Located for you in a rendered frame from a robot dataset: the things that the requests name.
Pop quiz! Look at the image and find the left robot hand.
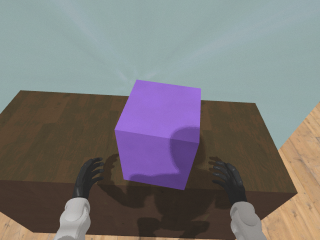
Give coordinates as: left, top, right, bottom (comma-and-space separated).
71, 157, 105, 200

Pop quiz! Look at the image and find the pedestal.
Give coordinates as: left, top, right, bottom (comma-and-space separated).
0, 90, 298, 240

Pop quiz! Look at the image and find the robot left forearm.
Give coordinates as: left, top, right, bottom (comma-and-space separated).
53, 197, 91, 240

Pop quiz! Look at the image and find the right robot hand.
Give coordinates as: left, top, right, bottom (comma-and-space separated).
212, 161, 248, 206

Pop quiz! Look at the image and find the robot right forearm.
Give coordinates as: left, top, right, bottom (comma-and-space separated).
230, 201, 267, 240

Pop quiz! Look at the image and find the carton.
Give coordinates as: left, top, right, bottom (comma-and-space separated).
114, 79, 201, 190

